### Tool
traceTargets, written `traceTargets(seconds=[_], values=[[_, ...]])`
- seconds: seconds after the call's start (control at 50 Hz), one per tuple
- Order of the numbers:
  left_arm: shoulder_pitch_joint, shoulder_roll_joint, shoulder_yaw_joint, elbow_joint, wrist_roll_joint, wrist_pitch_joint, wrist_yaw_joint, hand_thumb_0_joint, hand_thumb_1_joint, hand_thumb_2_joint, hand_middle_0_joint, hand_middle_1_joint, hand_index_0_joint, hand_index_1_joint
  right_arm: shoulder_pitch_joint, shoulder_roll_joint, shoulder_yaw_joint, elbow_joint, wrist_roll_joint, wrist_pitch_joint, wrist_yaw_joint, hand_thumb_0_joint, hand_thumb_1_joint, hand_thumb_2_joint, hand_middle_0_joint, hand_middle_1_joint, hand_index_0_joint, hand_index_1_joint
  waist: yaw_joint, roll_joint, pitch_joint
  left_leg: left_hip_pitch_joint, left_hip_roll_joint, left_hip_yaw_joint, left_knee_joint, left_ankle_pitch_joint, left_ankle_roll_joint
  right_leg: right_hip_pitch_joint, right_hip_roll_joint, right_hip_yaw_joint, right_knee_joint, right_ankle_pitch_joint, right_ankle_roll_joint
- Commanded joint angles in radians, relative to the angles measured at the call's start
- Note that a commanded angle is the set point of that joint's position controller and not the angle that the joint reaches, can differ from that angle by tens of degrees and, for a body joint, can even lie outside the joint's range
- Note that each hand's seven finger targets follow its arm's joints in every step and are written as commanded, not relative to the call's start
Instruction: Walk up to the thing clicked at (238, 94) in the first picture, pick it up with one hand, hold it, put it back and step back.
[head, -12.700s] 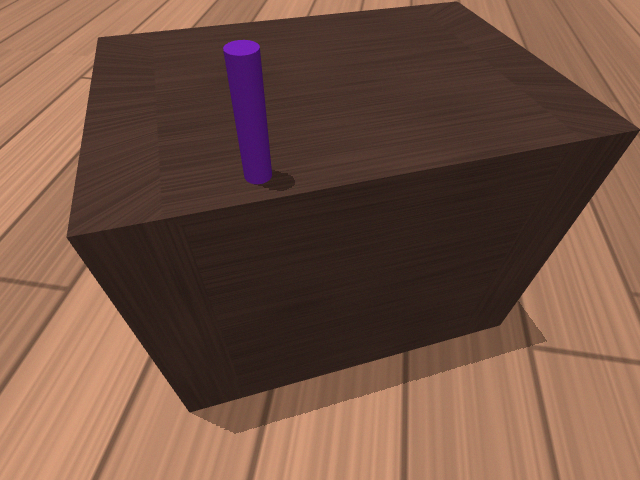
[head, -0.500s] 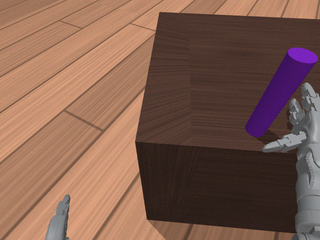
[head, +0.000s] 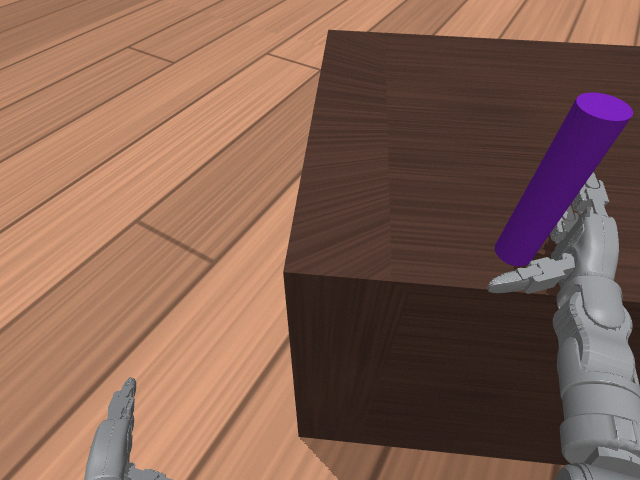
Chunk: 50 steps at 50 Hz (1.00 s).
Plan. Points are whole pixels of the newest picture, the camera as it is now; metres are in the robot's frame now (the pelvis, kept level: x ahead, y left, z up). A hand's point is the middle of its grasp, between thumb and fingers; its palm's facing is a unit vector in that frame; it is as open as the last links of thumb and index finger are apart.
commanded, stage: close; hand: right
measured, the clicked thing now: (550, 192) +0.42 -0.23 +0.16
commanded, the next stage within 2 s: settle in 0.78 s
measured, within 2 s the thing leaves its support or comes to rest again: leaves its support in 1.02 s
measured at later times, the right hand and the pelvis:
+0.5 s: hand (517, 221) +0.42 -0.21 +0.11, palm faces +0.20 +0.98 +0.00, open 14.0 cm; pelvis +0.01 +0.00 +0.00, yaw +0 degrees
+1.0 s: hand (529, 220) +0.43 -0.23 +0.11, palm faces +0.20 +0.98 -0.01, open 7.2 cm; pelvis +0.02 -0.01 +0.00, yaw +0 degrees
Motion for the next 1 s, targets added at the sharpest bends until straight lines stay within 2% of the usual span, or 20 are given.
traceTargets(seconds=[0.0, 0.04, 0.1, 0.16, 0.2, 0.22, 0.28, 0.32, 0.34, 0.38, 0.4, 0.46, 0.56, 0.64, 0.72, 0.78, 0.82, 0.88, 0.94, 0.98], values=[[-0.012, 0.101, 0.03, -0.163, -0.007, -0.062, 0.013, 0.0, -0.607, 0.091, -0.054, -0.045, -0.038, -0.062, -0.371, -0.198, -0.026, -0.226, 0.005, -0.062, -0.029, 0.0, 0.592, 0.0, 0.116, 0.037, 0.122, 0.038, -0.007, -0.01, -0.27, 0.137, -0.023, 0.037, -0.122, 0.121, 0.018, 0.129, 0.028, -0.041, -0.127, 0.108, -0.037], [0.016, 0.071, 0.022, -0.074, -0.009, -0.053, 0.005, 0.0, -0.576, 0.069, -0.055, -0.054, -0.05, -0.06, -0.321, -0.179, -0.023, -0.123, 0.001, -0.042, -0.026, 0.0, 0.611, 0.0, 0.229, 0.053, 0.229, 0.054, -0.006, -0.015, -0.161, 0.086, -0.023, 0.039, -0.129, 0.1, 0.017, 0.085, 0.03, -0.044, -0.134, 0.088, -0.039], [-0.062, 0.133, 0.084, -0.064, -0.003, -0.056, -0.004, 0.0, -0.562, 0.058, -0.053, -0.054, -0.051, -0.056, -0.384, -0.22, -0.041, -0.099, -0.001, -0.033, -0.014, 0.0, 0.611, 0.0, 0.322, 0.137, 0.326, 0.138, 0.015, 0.017, -0.133, 0.041, -0.01, 0.015, -0.141, 0.061, 0.01, 0.048, 0.032, -0.048, -0.123, 0.052, -0.048], [-0.132, 0.155, 0.085, -0.157, -0.005, -0.075, -0.007, 0.0, -0.555, 0.055, -0.052, -0.053, -0.052, -0.054, -0.503, -0.246, -0.046, -0.173, -0.005, -0.064, -0.01, 0.0, 0.611, 0.0, 0.332, 0.144, 0.335, 0.145, 0.017, 0.025, -0.221, 0.069, -0.016, 0.02, -0.131, 0.059, 0.012, 0.094, 0.022, -0.036, -0.124, 0.049, -0.045], [-0.137, 0.107, 0.018, -0.221, -0.009, -0.085, -0.007, 0.0, -0.554, 0.055, -0.055, -0.055, -0.055, -0.055, -0.549, -0.234, -0.029, -0.19, -0.004, -0.093, -0.003, 0.0, 0.579, -0.025, 0.334, 0.161, 0.338, 0.162, 0.013, 0.036, -0.323, 0.123, -0.027, 0.036, -0.106, 0.123, 0.013, 0.138, 0.019, -0.03, -0.109, 0.104, -0.044], [-0.109, 0.104, 0.018, -0.212, -0.01, -0.085, -0.004, 0.0, -0.556, 0.057, -0.055, -0.056, -0.054, -0.057, -0.538, -0.215, -0.01, -0.161, -0.004, -0.099, 0.003, 0.0, 0.542, -0.05, 0.349, 0.18, 0.352, 0.181, 0.029, 0.046, -0.329, 0.128, -0.026, 0.034, -0.098, 0.156, 0.012, 0.138, 0.022, -0.032, -0.098, 0.13, -0.046], [-0.076, 0.163, 0.069, -0.216, -0.008, -0.074, 0.003, 0.0, -0.566, 0.064, -0.053, -0.054, -0.05, -0.058, -0.525, -0.303, -0.074, -0.108, -0.009, -0.095, 0.002, 0.0, 0.504, -0.145, 0.451, 0.292, 0.458, 0.293, 0.016, 0.001, -0.374, 0.138, -0.021, 0.028, -0.093, 0.199, 0.012, 0.164, 0.031, -0.038, -0.095, 0.176, -0.044], [-0.004, 0.168, 0.09, -0.164, -0.003, -0.072, 0.001, 0.0, -0.565, 0.065, -0.052, -0.054, -0.049, -0.057, -0.534, -0.221, -0.022, -0.1, -0.006, -0.089, -0.005, 0.0, 0.407, -0.241, 0.574, 0.403, 0.581, 0.404, 0.026, -0.043, -0.335, 0.1, -0.025, 0.034, -0.095, 0.18, 0.02, 0.172, 0.028, -0.038, -0.108, 0.157, -0.035], [0.049, 0.163, 0.088, -0.121, -0.003, -0.068, -0.001, 0.0, -0.564, 0.065, -0.05, -0.053, -0.047, -0.056, -0.508, -0.232, -0.036, -0.08, -0.005, -0.089, -0.009, 0.0, 0.398, -0.259, 0.654, 0.452, 0.659, 0.453, 0.022, -0.069, -0.298, 0.083, -0.026, 0.036, -0.101, 0.167, 0.023, 0.159, 0.029, -0.04, -0.115, 0.147, -0.032], [0.006, 0.089, 0.023, -0.127, -0.008, -0.07, -0.016, 0.0, -0.571, 0.07, -0.05, -0.051, -0.046, -0.056, -0.477, -0.216, -0.027, -0.047, -0.01, -0.089, -0.006, 0.0, 0.372, -0.283, 0.731, 0.498, 0.736, 0.499, 0.007, -0.081, -0.234, 0.05, -0.032, 0.044, -0.101, 0.131, 0.026, 0.112, 0.024, -0.035, -0.125, 0.122, -0.029], [-0.003, 0.104, 0.044, -0.131, -0.006, -0.071, -0.019, 0.0, -0.575, 0.073, -0.049, -0.049, -0.043, -0.056, -0.451, -0.186, -0.006, -0.014, -0.017, -0.086, -0.002, 0.0, 0.351, -0.308, 0.755, 0.524, 0.759, 0.526, 0.011, -0.063, -0.241, 0.05, -0.033, 0.042, -0.098, 0.134, 0.028, 0.105, 0.02, -0.034, -0.123, 0.124, -0.028], [-0.098, 0.142, 0.061, -0.204, -0.002, -0.074, -0.019, 0.0, -0.573, 0.068, -0.049, -0.048, -0.044, -0.053, -0.512, -0.282, -0.069, -0.084, -0.02, -0.108, -0.012, 0.0, 0.291, -0.355, 0.819, 0.581, 0.823, 0.582, 0.0, -0.016, -0.296, 0.108, -0.03, 0.038, -0.102, 0.147, 0.023, 0.084, 0.022, -0.033, -0.112, 0.13, -0.036], [-0.052, 0.172, 0.086, -0.238, -0.007, -0.07, -0.003, 0.0, -0.57, 0.065, -0.053, -0.049, -0.049, -0.054, -0.472, -0.234, -0.051, -0.025, -0.008, -0.125, -0.009, 0.0, 0.107, -0.508, 0.923, 0.713, 0.927, 0.715, 0.017, 0.065, -0.318, 0.151, -0.03, 0.036, -0.093, 0.194, 0.014, 0.097, 0.024, -0.036, -0.097, 0.17, -0.044], [0.035, 0.086, 0.019, -0.171, -0.009, -0.059, -0.017, 0.0, -0.561, 0.059, -0.051, -0.05, -0.049, -0.052, -0.446, -0.255, -0.06, 0.014, -0.017, -0.14, 0.009, 0.0, -0.029, -0.613, 1.022, 0.819, 1.022, 0.82, 0.009, -0.02, -0.275, 0.105, -0.028, 0.034, -0.083, 0.211, 0.019, 0.082, 0.028, -0.043, -0.091, 0.194, -0.04], [0.014, 0.156, 0.079, -0.18, -0.003, -0.059, -0.014, 0.0, -0.565, 0.06, -0.056, -0.051, -0.053, -0.054, -0.558, -0.324, -0.091, -0.081, -0.017, -0.157, 0.003, 0.0, -0.187, -0.716, 1.141, 0.924, 1.136, 0.925, 0.031, -0.08, -0.337, 0.089, -0.03, 0.031, -0.069, 0.249, 0.025, 0.145, 0.023, -0.035, -0.079, 0.251, -0.031], [-0.004, 0.156, 0.084, -0.181, -0.006, -0.058, -0.015, 0.0, -0.563, 0.058, -0.056, -0.053, -0.054, -0.055, -0.501, -0.258, -0.07, 0.014, -0.009, -0.145, 0.012, 0.0, -0.31, -0.777, 1.188, 0.973, 1.179, 0.974, 0.046, -0.023, -0.287, 0.061, -0.036, 0.043, -0.071, 0.213, 0.022, 0.113, 0.015, -0.024, -0.081, 0.213, -0.034], [-0.029, 0.127, 0.044, -0.232, -0.007, -0.058, -0.016, 0.0, -0.565, 0.059, -0.057, -0.052, -0.054, -0.055, -0.521, -0.29, -0.075, -0.068, -0.017, -0.153, 0.017, 0.0, -0.402, -0.809, 1.218, 0.996, 1.204, 0.997, 0.016, -0.036, -0.362, 0.109, -0.032, 0.038, -0.065, 0.264, 0.023, 0.139, 0.019, -0.031, -0.069, 0.27, -0.033], [0.004, 0.16, 0.075, -0.199, -0.007, -0.05, -0.013, 0.0, -0.582, 0.071, -0.072, -0.06, -0.064, -0.069, -0.418, -0.229, -0.038, 0.02, -0.006, -0.132, 0.045, 0.0, -0.524, -0.991, 1.217, 1.159, 1.22, 1.16, 0.014, -0.027, -0.335, 0.111, -0.035, 0.048, -0.062, 0.267, 0.024, 0.135, 0.021, -0.028, -0.072, 0.29, -0.03], [-0.056, 0.169, 0.085, -0.218, -0.01, -0.054, -0.01, 0.0, -0.597, 0.076, -0.075, -0.057, -0.062, -0.071, -0.589, -0.319, -0.08, -0.181, 0.005, -0.146, 0.039, 0.0, -0.593, -1.136, 1.266, 1.226, 1.271, 1.227, 0.001, -0.097, -0.414, 0.12, -0.034, 0.044, -0.067, 0.258, 0.029, 0.194, 0.017, -0.026, -0.081, 0.303, -0.024], [-0.022, 0.121, 0.045, -0.171, -0.01, -0.055, -0.012, 0.0, -0.592, 0.076, -0.071, -0.056, -0.058, -0.07, -0.567, -0.251, -0.048, -0.121, 0.008, -0.131, 0.03, 0.0, -0.619, -1.203, 1.29, 1.285, 1.298, 1.286, 0.007, -0.064, -0.342, 0.114, -0.037, 0.049, -0.071, 0.254, 0.028, 0.164, 0.019, -0.024, -0.083, 0.292, -0.025]])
